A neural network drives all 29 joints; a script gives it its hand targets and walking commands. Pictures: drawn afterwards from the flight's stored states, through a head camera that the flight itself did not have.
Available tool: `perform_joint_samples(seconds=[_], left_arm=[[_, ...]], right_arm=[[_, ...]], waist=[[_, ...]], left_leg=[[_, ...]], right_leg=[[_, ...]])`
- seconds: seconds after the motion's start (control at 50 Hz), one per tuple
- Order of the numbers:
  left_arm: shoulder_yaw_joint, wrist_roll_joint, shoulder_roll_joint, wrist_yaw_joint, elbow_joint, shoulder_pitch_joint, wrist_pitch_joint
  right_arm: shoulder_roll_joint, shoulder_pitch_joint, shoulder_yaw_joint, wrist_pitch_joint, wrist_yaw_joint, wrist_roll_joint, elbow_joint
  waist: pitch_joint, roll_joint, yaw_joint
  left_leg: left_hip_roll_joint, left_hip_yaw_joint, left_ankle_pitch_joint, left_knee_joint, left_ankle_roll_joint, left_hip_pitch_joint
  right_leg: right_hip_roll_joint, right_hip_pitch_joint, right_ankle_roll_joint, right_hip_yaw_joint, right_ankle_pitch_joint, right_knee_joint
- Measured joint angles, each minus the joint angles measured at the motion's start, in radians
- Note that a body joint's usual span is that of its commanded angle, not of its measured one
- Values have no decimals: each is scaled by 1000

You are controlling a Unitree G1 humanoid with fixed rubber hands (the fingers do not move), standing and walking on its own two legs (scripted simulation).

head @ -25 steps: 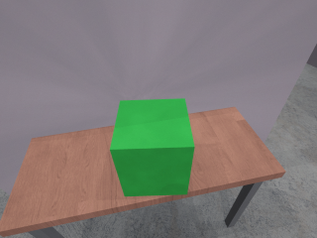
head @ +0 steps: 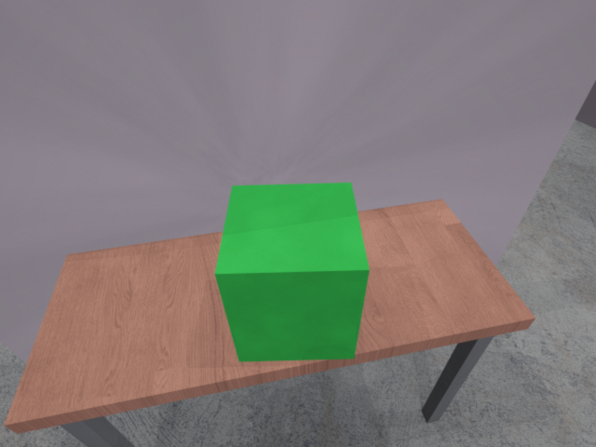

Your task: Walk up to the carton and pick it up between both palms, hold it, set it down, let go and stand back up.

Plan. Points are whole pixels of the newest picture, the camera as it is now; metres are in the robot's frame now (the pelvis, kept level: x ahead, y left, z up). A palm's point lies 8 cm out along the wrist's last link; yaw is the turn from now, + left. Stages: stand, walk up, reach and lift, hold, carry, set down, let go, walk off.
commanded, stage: stand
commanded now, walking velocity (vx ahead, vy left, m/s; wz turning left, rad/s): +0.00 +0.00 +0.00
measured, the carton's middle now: (294, 273) +0.44 +0.02 -0.03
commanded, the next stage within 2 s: none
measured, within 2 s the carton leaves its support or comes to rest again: neither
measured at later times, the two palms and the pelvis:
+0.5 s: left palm out of the picture -0.07 +0.20 -0.15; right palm out of the picture -0.06 -0.20 -0.16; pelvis +0.00 +0.00 +0.00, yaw +0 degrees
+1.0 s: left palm out of the picture -0.06 +0.17 -0.15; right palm out of the picture -0.05 -0.21 -0.16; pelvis +0.01 -0.02 +0.00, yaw +1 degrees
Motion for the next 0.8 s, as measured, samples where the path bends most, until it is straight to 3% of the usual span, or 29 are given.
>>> perform_joint_samples(seconds=[0.36, 0.8], left_arm=[[-21, -5, -40, 6, 142, 18, -6], [-33, -5, -63, 9, 177, 4, -19]], right_arm=[[39, 9, 21, -8, -10, 9, 91], [61, -8, 26, -16, -18, 14, 109]], waist=[[12, -3, 2], [13, -6, 6]], left_leg=[[-12, -3, 11, -12, 6, -7], [-5, -10, 0, -4, -8, -9]], right_leg=[[-11, -18, 4, -5, -6, 17], [-3, -19, -10, -9, -21, 24]])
